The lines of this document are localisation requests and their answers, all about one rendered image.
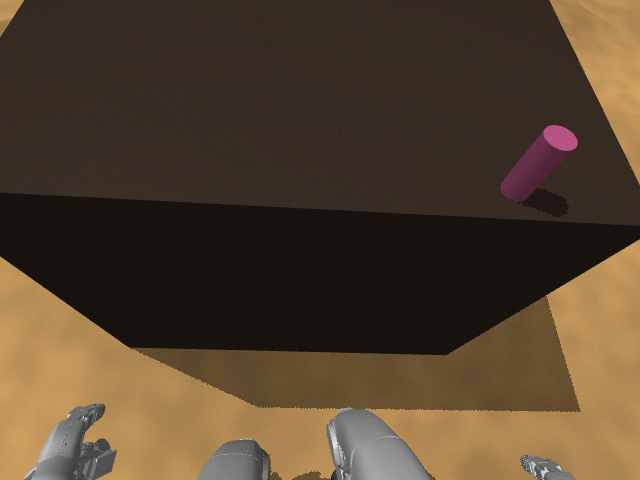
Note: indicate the right robot hand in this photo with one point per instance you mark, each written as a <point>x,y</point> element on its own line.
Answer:
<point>543,469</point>

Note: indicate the left robot arm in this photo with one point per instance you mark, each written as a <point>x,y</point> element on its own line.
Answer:
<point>55,468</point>

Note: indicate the left robot hand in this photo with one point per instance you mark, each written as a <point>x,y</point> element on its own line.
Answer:
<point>65,440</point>

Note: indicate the can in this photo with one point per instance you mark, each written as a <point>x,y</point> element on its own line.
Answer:
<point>548,151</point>

